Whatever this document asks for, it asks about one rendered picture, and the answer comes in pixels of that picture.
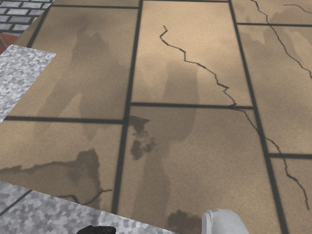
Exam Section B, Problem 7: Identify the robot right thigh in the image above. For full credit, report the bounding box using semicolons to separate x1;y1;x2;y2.
201;209;250;234

